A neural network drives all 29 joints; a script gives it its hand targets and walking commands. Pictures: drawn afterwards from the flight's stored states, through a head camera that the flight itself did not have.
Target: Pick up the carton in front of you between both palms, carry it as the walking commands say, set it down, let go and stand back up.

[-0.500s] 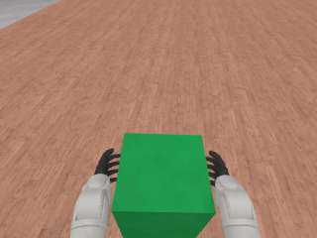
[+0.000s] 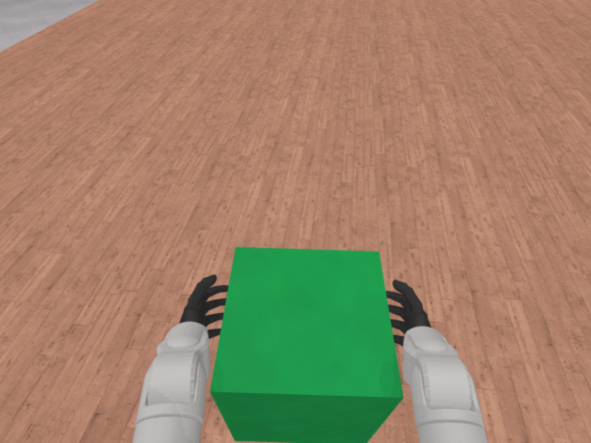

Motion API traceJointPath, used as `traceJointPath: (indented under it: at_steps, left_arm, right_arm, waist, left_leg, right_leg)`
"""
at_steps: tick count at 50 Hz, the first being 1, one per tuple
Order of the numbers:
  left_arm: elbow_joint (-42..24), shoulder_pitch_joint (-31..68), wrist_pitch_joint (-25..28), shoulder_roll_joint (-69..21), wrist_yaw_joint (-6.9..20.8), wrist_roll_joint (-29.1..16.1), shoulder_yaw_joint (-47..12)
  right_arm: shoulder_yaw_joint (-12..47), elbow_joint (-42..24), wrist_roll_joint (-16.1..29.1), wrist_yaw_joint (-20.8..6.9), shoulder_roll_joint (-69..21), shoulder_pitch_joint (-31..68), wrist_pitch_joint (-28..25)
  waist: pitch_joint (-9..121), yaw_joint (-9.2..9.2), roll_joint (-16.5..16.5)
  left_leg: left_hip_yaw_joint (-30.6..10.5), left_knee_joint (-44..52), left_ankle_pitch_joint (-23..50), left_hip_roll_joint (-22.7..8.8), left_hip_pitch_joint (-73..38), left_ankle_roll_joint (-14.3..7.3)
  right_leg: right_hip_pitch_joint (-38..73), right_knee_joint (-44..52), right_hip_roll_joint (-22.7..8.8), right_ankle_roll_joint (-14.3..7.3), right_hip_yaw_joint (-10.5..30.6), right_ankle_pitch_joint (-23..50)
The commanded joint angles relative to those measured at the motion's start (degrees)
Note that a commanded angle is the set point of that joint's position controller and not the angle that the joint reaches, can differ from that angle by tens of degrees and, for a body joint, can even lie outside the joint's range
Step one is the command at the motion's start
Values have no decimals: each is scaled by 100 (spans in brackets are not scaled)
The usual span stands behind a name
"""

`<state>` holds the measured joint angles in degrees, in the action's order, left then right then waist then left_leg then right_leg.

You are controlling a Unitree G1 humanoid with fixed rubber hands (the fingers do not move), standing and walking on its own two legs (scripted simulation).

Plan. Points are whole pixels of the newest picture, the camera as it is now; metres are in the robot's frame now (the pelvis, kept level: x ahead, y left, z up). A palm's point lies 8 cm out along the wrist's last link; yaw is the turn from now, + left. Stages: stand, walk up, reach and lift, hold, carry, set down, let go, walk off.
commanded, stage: hold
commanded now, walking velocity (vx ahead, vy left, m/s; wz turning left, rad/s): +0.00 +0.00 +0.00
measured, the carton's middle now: (303, 350) +0.29 +0.00 -0.05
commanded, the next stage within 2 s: set down in 0.82 s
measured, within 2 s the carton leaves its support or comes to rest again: neither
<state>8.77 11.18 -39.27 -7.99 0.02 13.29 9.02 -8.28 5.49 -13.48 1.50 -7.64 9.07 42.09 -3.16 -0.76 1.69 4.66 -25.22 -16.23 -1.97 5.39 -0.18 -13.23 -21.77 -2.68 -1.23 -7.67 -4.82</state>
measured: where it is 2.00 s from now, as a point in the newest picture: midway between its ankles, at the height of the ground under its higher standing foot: outside the picture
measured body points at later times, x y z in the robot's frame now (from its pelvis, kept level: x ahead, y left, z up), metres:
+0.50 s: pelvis -0.02 -0.02 +0.00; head -0.05 -0.05 +0.45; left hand +0.27 +0.16 +0.04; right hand +0.30 -0.14 +0.03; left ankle -0.02 +0.11 -0.74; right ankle +0.08 -0.11 -0.74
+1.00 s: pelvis +0.00 -0.03 +0.00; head -0.01 -0.05 +0.45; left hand +0.29 +0.16 +0.03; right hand +0.33 -0.14 +0.02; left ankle -0.02 +0.11 -0.74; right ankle +0.08 -0.11 -0.74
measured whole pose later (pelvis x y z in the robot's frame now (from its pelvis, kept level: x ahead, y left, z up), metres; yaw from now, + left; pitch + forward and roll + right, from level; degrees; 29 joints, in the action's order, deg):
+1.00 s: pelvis +0.00 -0.03 +0.00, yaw +8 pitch -7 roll +0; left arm 18.8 19.2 -37.3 -9.9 1.6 17.2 16.8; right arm -15.3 15.7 -18.0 -0.7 -9.4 17.7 40.6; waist -4.1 -1.3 2.5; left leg -4.1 -23.7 -14.4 -0.4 2.8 1.1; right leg -8.7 -22.5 0.9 -1.9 -2.7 -7.2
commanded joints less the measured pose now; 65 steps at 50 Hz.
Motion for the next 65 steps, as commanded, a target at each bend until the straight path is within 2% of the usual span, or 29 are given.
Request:
traceJointPath:
  at_steps: [1,4,5,6,7,11,20,21,22,23,27,33,34,37,40,41,45,46,48,49,53,54,57,59,60,61,63,64,65]
  left_arm:
    - [-460,1968,341,-4880,938,-1239,-2794]
    - [-375,2114,277,-4671,1008,-1175,-2778]
    - [-182,2108,247,-4788,992,-1077,-2639]
    - [-409,2314,277,-4498,1031,-1121,-2653]
    - [-363,2359,332,-4514,1035,-1073,-2637]
    - [1,2378,369,-4732,1067,-1131,-2540]
    - [683,2765,286,-5063,1308,-1056,-2269]
    - [506,3011,330,-5296,1357,-1190,-2433]
    - [743,3034,312,-5341,1337,-1111,-2325]
    - [506,3284,313,-5310,1404,-963,-2390]
    - [784,3391,317,-5338,1408,-995,-2135]
    - [952,3124,165,-5336,1344,-917,-2085]
    - [642,3296,217,-5386,1358,-1091,-2272]
    - [484,2981,228,-5128,1348,-989,-2349]
    - [720,3243,191,-5311,1281,-857,-2089]
    - [270,3174,238,-5207,1303,-1042,-2443]
    - [699,3117,268,-5229,1342,-965,-2151]
    - [868,3474,283,-5348,1307,-1066,-2178]
    - [1180,3194,367,-5108,1346,-514,-1621]
    - [1137,3447,492,-5189,1300,-720,-1820]
    - [1784,3902,891,-4841,1299,-247,-1110]
    - [1995,4342,974,-4729,1295,-42,-887]
    - [2334,4258,1346,-4426,1134,337,-335]
    - [2337,4277,1696,-3785,1075,726,198]
    - [2295,4410,1929,-3819,1079,486,-217]
    - [2463,3876,2066,-3948,1009,682,151]
    - [2562,4266,2385,-3493,998,599,75]
    - [2480,4367,2560,-3990,1004,342,-439]
    - [2369,4270,2723,-3853,963,383,-458]
  right_arm:
    - [3453,-1054,1417,-1113,-4565,2665,-356]
    - [3154,-463,1142,-1115,-4525,2237,-318]
    - [2828,-258,1151,-1100,-4354,1992,-294]
    - [2784,-216,1009,-1100,-4382,2244,-315]
    - [2741,-175,1109,-1139,-4339,2307,-364]
    - [3215,-512,1298,-1251,-4705,2788,-361]
    - [2698,332,1172,-1482,-5076,3184,-259]
    - [2695,388,1146,-1507,-5210,3119,-281]
    - [2709,444,1151,-1555,-5292,3472,-248]
    - [2659,546,1022,-1586,-5230,3317,-216]
    - [2529,803,1116,-1648,-5339,3645,-173]
    - [2471,587,1062,-1553,-5220,3549,-231]
    - [2618,557,986,-1474,-5278,3200,-211]
    - [2601,522,1178,-1526,-5404,3407,-226]
    - [2478,909,1019,-1609,-5182,3479,-168]
    - [2530,667,1102,-1617,-5171,3327,-237]
    - [2503,699,1118,-1525,-5234,3595,-261]
    - [2286,702,923,-1555,-5069,3751,-392]
    - [2139,877,872,-1549,-4956,4099,-470]
    - [2068,998,822,-1570,-5045,3920,-518]
    - [1301,1777,406,-1552,-4725,4399,-861]
    - [704,2262,77,-1550,-4729,4478,-983]
    - [198,2418,-266,-1381,-3964,4431,-1406]
    - [215,2618,-185,-1305,-4131,4542,-1674]
    - [186,2623,-220,-1262,-4191,4448,-1944]
    - [93,2642,-400,-1216,-3683,4240,-2124]
    - [101,2869,-425,-1155,-3706,4586,-2422]
    - [279,2785,-385,-1187,-3839,4204,-2645]
    - [608,3019,-207,-1184,-3816,4464,-2779]
  waist:
    - [1744,184,-291]
    - [1598,16,-278]
    - [1224,-125,533]
    - [1098,-107,-243]
    - [996,-48,354]
    - [1302,51,-322]
    - [1031,46,-211]
    - [1002,-183,9]
    - [1116,43,-316]
    - [1043,-207,-7]
    - [1121,129,-395]
    - [1312,0,-17]
    - [1211,-338,-284]
    - [1350,123,-459]
    - [1290,160,-152]
    - [1265,-132,-324]
    - [1523,205,-476]
    - [1369,-270,-298]
    - [1164,217,-241]
    - [1250,-41,-498]
    - [799,63,-179]
    - [797,-173,-173]
    - [920,-245,119]
    - [1121,144,-194]
    - [1379,-94,-180]
    - [1392,129,-47]
    - [1869,63,-315]
    - [2059,-284,37]
    - [2402,52,-160]
  left_leg:
    - [-1128,659,1504,578,1070,-258]
    - [-1219,717,1577,498,847,-213]
    - [-1167,783,1079,516,1056,-160]
    - [-1233,869,695,420,1164,-208]
    - [-1135,933,535,444,1489,-215]
    - [-1017,791,341,669,1329,-243]
    - [-1158,954,-600,468,1535,-411]
    - [-1127,935,-726,529,1916,-316]
    - [-1227,827,-673,430,1392,-394]
    - [-964,819,-795,636,1669,-291]
    - [-1101,826,-660,480,1620,-402]
    - [-1013,885,24,680,1424,-225]
    - [-1121,760,188,569,1141,-247]
    - [-1060,800,415,634,1131,-250]
    - [-1095,801,45,595,1208,-225]
    - [-1053,834,209,655,1013,-182]
    - [-1089,818,236,620,1311,-220]
    - [-1090,794,317,587,1243,-188]
    - [-1005,797,-76,727,1426,-150]
    - [-1032,706,67,625,1184,-221]
    - [-998,548,-543,612,1621,-265]
    - [-1061,242,-596,642,1884,-231]
    - [-974,14,-136,696,2521,-164]
    - [-960,-293,360,717,2527,-191]
    - [-927,-436,472,787,2733,-170]
    - [-808,-504,684,856,3115,-21]
    - [-689,-821,322,848,3208,-111]
    - [-738,-1065,561,925,3238,43]
    - [-765,-1318,953,851,3384,78]
  right_leg:
    - [2829,-316,751,87,1204,1423]
    - [2444,-68,728,23,1117,1085]
    - [2532,-120,626,-102,1268,796]
    - [2344,-134,794,-3,1079,391]
    - [2760,-94,662,-73,1182,422]
    - [2652,-34,709,85,1183,267]
    - [2398,-38,660,117,1147,-815]
    - [2720,-117,653,76,1336,-876]
    - [2299,-108,631,157,1175,-1123]
    - [2360,34,639,81,1341,-1194]
    - [2380,50,586,248,1260,-1278]
    - [2722,97,520,130,1295,27]
    - [2419,139,527,86,1364,76]
    - [2370,150,540,276,1293,-48]
    - [2519,201,438,157,1309,-329]
    - [2361,286,557,182,1309,-411]
    - [2615,208,542,159,1235,-132]
    - [2393,34,602,80,1180,161]
    - [2338,87,553,123,1260,-320]
    - [2151,66,585,111,1223,-336]
    - [1628,-327,712,96,1044,-833]
    - [1227,-419,652,3,1071,-1063]
    - [1323,-685,608,-80,1218,-187]
    - [739,-874,613,-39,1207,402]
    - [964,-1083,682,8,1167,617]
    - [787,-1216,792,-17,1087,949]
    - [361,-1583,806,161,971,560]
    - [188,-1759,804,27,1059,946]
    - [15,-1881,753,52,1121,1184]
